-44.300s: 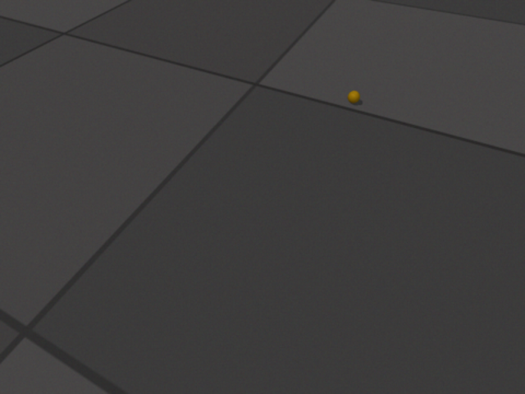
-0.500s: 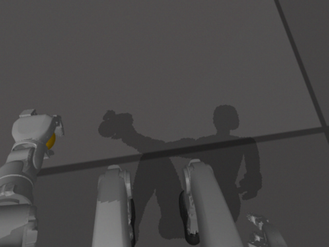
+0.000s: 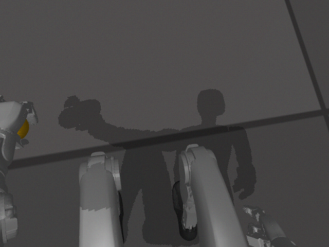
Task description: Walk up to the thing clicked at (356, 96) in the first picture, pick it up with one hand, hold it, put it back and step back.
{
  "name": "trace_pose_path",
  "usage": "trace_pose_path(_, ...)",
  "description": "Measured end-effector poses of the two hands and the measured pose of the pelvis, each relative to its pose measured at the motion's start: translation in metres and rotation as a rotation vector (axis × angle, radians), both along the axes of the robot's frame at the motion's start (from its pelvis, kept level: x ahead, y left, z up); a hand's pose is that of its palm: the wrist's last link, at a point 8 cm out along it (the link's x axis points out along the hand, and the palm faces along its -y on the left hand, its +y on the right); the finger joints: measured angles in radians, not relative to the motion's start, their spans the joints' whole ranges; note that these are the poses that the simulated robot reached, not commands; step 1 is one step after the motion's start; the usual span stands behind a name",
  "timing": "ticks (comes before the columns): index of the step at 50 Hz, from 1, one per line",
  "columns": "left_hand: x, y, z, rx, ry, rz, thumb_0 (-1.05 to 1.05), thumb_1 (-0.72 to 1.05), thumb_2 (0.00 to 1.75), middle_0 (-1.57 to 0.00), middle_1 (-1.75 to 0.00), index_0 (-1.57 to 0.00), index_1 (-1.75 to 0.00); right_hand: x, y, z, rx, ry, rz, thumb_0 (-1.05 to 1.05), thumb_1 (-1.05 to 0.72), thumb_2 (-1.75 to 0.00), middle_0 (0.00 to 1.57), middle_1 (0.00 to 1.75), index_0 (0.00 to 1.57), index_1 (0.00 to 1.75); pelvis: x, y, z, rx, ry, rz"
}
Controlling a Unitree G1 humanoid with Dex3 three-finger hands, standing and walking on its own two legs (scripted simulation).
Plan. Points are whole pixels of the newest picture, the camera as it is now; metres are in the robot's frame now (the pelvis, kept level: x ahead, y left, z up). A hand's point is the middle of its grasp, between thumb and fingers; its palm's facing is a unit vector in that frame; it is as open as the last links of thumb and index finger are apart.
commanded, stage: crouch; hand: left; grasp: from above
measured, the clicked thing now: (10, 127) +0.40 +0.37 -0.19
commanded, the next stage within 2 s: lower in 0.34 s
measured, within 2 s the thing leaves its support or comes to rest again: rests again in 1.50 s
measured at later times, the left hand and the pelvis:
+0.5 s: hand (22, 131) +0.39 +0.35 -0.21, palm faces -0.44 -0.10 -0.89, open 7.6 cm; pelvis +0.00 +0.00 -0.05, yaw -1 degrees
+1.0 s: hand (31, 136) +0.39 +0.36 -0.27, palm faces -0.43 -0.13 -0.89, open 7.3 cm; pelvis +0.00 +0.00 -0.09, yaw -3 degrees
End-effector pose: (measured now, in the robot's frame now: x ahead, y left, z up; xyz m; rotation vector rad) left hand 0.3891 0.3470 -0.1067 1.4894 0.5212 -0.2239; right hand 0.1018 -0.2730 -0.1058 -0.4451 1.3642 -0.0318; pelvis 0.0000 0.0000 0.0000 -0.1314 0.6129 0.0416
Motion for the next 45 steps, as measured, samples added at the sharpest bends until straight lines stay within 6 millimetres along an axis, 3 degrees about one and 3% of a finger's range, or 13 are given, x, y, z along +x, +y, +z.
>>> trace_pose_path(17,0.001,0.008,-0.039,0.001,-0.013,0.000,0.02,0.09,0.61,-0.30,-1.01,-0.83,-1.06,-0.013,0.001,-0.043,-0.002,0.039,-0.002,0.00,-0.90,-0.90,0.20,0.29,0.20,0.30,-0.004,-0.001,-0.043,-0.001,-0.028,-0.008)
trace_pose_path(28,0.006,0.010,-0.054,-0.006,0.000,0.019,0.02,0.08,0.63,-0.32,-0.98,-0.85,-1.07,-0.011,-0.004,-0.056,-0.006,0.048,0.016,0.00,-0.91,-0.90,0.20,0.29,0.20,0.30,-0.002,-0.004,-0.057,-0.002,-0.036,-0.017)
trace_pose_path(45,0.001,0.014,-0.102,-0.052,-0.023,0.007,0.00,0.11,0.57,-0.38,-0.84,-0.89,-0.95,-0.010,-0.011,-0.073,-0.061,0.097,0.065,0.00,-0.91,-0.89,0.20,0.29,0.20,0.30,0.001,-0.004,-0.086,-0.019,-0.081,-0.035)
